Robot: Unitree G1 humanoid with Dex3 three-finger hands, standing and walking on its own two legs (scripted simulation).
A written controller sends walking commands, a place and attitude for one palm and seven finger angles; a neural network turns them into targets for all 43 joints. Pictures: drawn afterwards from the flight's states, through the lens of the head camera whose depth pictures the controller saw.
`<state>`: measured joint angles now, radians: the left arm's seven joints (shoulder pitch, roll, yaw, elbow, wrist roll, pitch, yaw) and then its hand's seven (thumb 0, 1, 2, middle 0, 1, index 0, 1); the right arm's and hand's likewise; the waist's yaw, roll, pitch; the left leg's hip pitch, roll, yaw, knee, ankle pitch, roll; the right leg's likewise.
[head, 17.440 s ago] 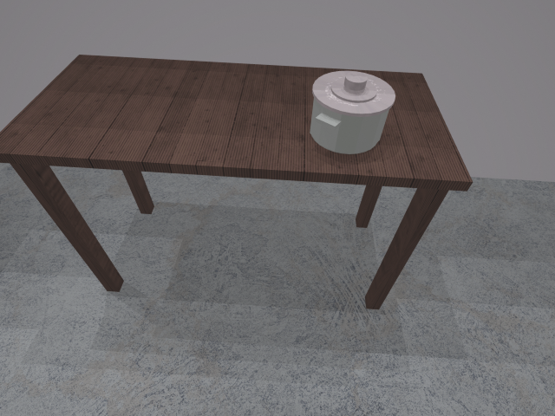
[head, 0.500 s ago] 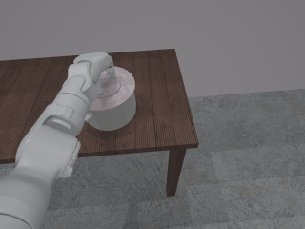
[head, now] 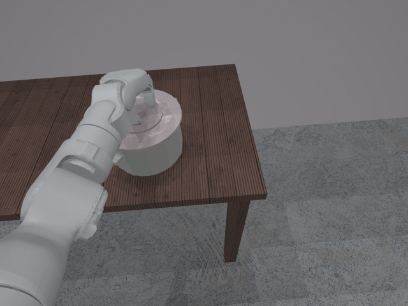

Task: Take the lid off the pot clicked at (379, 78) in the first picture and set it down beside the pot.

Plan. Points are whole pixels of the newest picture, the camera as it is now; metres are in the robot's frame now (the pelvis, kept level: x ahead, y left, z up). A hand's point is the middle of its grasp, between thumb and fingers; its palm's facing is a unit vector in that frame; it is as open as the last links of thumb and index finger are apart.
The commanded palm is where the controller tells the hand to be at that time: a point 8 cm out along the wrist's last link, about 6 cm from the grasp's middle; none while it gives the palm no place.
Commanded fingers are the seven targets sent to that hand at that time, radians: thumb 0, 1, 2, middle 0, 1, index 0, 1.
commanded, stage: close the fingers and squeeze the knob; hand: left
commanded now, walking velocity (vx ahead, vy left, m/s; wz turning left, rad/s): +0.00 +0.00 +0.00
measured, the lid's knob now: (136, 108) +0.51 +0.13 +0.10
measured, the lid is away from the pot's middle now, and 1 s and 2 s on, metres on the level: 0.00 0.01 0.01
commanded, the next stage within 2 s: lift the lid straight up in 0.62 s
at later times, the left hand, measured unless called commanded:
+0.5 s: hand (132, 110) +0.48 +0.13 +0.12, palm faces -0.37 -0.08 -0.93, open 7.8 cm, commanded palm +0.48 +0.13 +0.18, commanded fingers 0.00 0.57 0.89 -0.76 -1.06 -0.79 -1.04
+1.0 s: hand (128, 107) +0.48 +0.13 +0.13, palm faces -0.37 -0.07 -0.93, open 7.8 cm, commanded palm +0.48 +0.14 +0.21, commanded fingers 0.00 0.65 0.93 -0.80 -1.09 -0.83 -1.06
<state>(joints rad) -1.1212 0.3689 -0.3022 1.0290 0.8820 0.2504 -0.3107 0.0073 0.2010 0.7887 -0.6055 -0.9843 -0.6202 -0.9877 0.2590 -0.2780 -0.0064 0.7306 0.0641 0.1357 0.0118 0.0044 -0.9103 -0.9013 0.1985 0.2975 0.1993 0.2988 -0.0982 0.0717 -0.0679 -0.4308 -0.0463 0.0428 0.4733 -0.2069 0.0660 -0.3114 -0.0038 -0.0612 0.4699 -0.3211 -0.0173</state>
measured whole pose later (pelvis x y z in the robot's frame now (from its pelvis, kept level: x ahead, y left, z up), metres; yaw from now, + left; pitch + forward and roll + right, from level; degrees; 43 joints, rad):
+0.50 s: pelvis +0.00 +0.00 +0.00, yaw -1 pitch +9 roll +0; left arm -1.11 0.38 -0.27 1.04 0.89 0.23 -0.31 0.01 0.22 0.73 -0.60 -0.99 -0.63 -0.96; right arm 0.26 -0.28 0.00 0.72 0.07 0.14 0.00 0.00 -0.91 -0.90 0.20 0.30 0.20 0.30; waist -0.11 0.07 -0.07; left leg -0.43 -0.04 0.05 0.47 -0.21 0.07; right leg -0.31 0.00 -0.05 0.46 -0.32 -0.02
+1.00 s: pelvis +0.00 +0.00 +0.00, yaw -1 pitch +9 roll +0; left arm -1.13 0.40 -0.27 1.05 0.90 0.24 -0.33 0.01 0.22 0.73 -0.61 -0.98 -0.65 -0.95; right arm 0.28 -0.28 0.00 0.72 0.06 0.10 -0.01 0.00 -0.91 -0.90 0.20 0.30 0.20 0.30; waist -0.12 0.07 -0.06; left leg -0.42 -0.04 0.05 0.47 -0.20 0.07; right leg -0.30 0.00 -0.05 0.46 -0.31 -0.01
